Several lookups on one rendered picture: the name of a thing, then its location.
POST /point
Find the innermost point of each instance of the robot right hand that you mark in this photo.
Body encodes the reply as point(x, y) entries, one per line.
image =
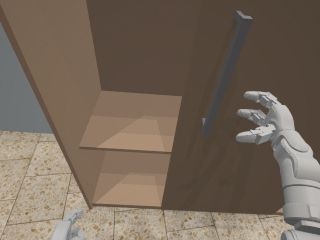
point(278, 118)

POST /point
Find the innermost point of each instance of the handle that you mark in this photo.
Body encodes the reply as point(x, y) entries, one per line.
point(239, 37)

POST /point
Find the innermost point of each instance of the robot right upper arm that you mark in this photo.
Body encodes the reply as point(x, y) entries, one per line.
point(298, 235)

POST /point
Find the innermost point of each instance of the robot left hand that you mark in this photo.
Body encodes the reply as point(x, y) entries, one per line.
point(63, 230)

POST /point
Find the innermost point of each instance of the robot right forearm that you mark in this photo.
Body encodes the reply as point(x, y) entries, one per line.
point(300, 177)

